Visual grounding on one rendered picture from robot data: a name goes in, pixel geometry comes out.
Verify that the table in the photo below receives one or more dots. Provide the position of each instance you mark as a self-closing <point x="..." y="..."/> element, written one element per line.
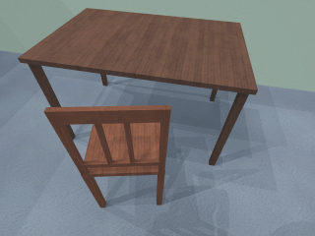
<point x="191" y="52"/>

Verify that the chair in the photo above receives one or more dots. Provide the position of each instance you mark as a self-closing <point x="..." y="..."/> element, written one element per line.
<point x="128" y="140"/>

